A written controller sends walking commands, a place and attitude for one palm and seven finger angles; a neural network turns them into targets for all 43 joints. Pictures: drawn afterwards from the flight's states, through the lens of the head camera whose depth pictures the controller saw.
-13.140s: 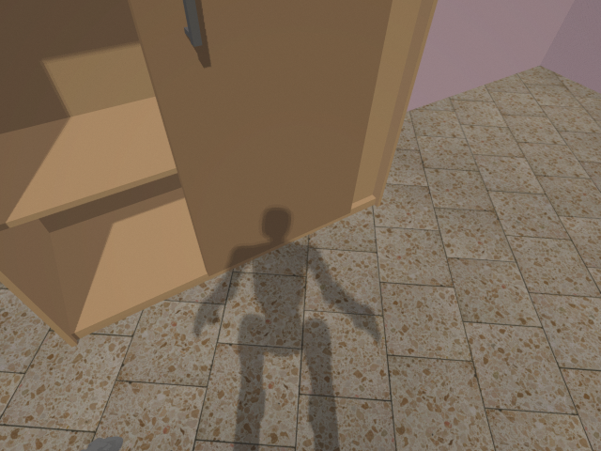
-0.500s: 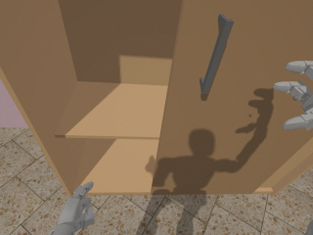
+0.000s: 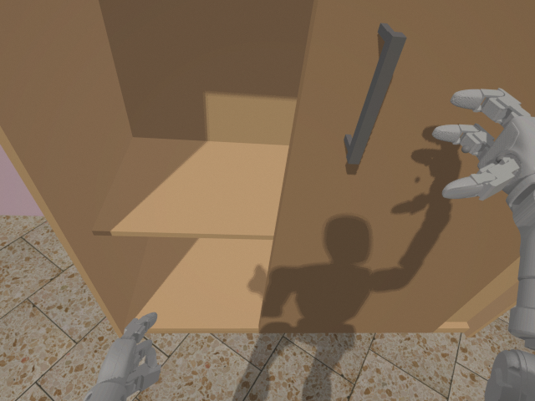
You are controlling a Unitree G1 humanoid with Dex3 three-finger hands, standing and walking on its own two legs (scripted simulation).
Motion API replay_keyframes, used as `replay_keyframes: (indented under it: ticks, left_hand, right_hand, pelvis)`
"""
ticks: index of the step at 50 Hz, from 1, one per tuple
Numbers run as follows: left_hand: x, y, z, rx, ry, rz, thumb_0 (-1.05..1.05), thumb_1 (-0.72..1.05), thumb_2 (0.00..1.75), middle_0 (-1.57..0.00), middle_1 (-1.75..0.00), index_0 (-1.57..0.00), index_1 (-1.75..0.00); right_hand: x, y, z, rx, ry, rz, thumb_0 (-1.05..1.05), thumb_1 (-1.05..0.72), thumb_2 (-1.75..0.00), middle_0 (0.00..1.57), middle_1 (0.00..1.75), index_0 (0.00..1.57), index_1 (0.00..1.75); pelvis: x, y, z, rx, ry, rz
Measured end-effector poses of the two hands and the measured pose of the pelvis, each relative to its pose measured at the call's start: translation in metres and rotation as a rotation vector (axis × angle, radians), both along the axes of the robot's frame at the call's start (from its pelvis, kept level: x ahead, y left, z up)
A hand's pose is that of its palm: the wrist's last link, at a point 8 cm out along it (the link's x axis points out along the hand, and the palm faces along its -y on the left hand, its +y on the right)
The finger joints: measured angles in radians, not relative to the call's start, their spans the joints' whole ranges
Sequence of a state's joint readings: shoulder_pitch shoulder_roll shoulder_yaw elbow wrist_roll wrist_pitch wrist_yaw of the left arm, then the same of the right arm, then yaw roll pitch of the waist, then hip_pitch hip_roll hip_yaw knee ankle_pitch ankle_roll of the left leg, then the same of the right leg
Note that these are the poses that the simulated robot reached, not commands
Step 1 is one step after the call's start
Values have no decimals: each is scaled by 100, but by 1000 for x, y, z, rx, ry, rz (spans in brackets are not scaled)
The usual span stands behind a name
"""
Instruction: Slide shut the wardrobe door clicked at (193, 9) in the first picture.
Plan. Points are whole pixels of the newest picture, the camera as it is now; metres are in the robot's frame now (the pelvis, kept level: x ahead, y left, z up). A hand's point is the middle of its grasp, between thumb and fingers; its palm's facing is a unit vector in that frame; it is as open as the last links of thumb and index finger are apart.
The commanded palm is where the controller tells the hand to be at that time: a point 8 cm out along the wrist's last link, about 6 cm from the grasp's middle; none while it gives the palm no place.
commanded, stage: move the hooked fingers beside the handle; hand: right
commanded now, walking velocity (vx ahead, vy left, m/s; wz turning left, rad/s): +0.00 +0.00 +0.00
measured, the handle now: (367, 99) +0.49 -0.12 +0.25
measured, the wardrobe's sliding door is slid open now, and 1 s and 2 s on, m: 0.49 0.49 0.49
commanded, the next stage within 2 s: feel for the door with the fingertips in 1.42 s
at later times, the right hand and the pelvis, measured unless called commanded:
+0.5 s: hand (424, 119) +0.43 -0.18 +0.25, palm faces -0.04 +1.00 -0.03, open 14.0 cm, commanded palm +0.41 -0.24 +0.25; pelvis +0.00 +0.00 +0.00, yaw +1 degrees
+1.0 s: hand (418, 119) +0.45 -0.18 +0.24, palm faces -0.02 +1.00 -0.03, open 13.9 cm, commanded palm +0.43 -0.23 +0.25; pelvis +0.00 -0.01 +0.00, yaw +1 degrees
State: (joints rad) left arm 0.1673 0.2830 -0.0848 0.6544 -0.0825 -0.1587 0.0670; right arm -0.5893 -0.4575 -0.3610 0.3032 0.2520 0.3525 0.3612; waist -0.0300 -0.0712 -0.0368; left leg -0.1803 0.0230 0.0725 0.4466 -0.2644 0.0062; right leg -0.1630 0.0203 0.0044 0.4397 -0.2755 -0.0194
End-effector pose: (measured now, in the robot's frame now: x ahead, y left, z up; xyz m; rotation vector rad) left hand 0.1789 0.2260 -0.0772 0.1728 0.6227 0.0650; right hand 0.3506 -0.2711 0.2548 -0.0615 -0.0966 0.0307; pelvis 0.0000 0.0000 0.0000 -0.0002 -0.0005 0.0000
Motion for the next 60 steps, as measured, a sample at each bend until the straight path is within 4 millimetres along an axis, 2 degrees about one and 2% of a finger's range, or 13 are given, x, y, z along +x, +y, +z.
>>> replay_keyframes:
  ticks: [8, 14, 19, 26, 30, 37, 43, 60]
  left_hand:
    - [-3, -1, -1, -5, 13, 8, 2, 90, 90, -20, -30, -20, -30]
    - [-15, 4, -6, 13, 54, 26, 2, 90, 90, -20, -30, -20, -30]
    - [-35, 12, -12, 32, 98, 63, 2, 90, 90, -20, -30, -20, -30]
    - [-69, 25, -20, 44, 169, 125, 2, 90, 90, -20, -30, -20, -30]
    - [-88, 31, -25, 49, 215, 162, 2, 90, 90, -20, -30, -20, -30]
    - [-109, 35, -28, 56, 265, 193, 2, 91, 90, -20, -30, -20, -30]
    - [-108, 32, -28, 56, 265, 185, 2, 91, 90, -20, -30, -20, -30]
    - [-75, 17, -24, 42, 191, 126, 1, 90, 90, -20, -30, -20, -30]
  right_hand:
    - [8, 11, 2, 8, 0, -2, -2, 50, -30, 31, 120, 30, 120]
    - [23, 16, -5, 17, 53, -14, -1, 50, -30, 31, 120, 30, 120]
    - [43, 22, -8, 25, 73, -17, -2, 50, -30, 31, 120, 30, 120]
    - [65, 35, 0, 39, 42, 11, -2, 50, -30, 30, 120, 30, 120]
    - [77, 36, -8, 45, 85, 1, -1, 50, -30, 31, 120, 30, 120]
    - [80, 32, -11, 39, 57, -11, -2, 50, -30, 35, 123, 33, 122]
    - [79, 32, -11, 36, 58, -10, -2, 50, -30, 34, 123, 31, 121]
    - [77, 37, -12, 35, 60, -17, -2, 50, -30, 31, 123, 30, 121]
  pelvis:
    - [0, 0, 0, -1, -3, 2]
    - [-4, 1, 0, 0, 1, -3]
    - [-6, 1, 1, 1, 11, 0]
    - [-3, -1, 1, 2, 25, 16]
    - [-2, -2, 1, 2, 36, 25]
    - [0, -3, 2, 3, 41, 34]
    - [-1, -4, 1, 4, 43, 29]
    - [-2, -7, 0, 5, 43, 15]
